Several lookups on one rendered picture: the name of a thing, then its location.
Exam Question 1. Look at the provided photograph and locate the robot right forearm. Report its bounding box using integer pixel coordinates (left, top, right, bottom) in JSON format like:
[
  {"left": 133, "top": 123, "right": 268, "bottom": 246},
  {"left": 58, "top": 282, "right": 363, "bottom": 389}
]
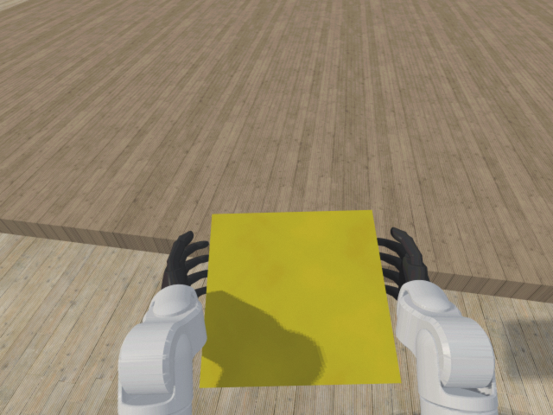
[{"left": 396, "top": 280, "right": 499, "bottom": 415}]

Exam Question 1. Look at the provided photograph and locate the carton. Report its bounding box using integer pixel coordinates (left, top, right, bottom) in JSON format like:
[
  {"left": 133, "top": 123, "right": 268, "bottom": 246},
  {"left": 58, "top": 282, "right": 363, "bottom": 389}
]
[{"left": 200, "top": 210, "right": 401, "bottom": 388}]

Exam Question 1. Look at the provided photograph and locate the robot left hand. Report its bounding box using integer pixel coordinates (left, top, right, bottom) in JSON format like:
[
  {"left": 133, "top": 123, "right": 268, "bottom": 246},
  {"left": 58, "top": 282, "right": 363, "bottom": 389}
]
[{"left": 161, "top": 231, "right": 209, "bottom": 297}]

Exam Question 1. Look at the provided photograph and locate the robot right hand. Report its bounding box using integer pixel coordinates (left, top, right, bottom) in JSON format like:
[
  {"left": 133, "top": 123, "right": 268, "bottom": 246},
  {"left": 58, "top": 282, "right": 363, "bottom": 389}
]
[{"left": 377, "top": 227, "right": 430, "bottom": 300}]

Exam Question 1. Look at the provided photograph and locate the robot left forearm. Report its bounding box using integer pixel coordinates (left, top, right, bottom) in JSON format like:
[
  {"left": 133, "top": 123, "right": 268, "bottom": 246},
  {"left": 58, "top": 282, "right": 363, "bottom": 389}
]
[{"left": 118, "top": 284, "right": 207, "bottom": 415}]

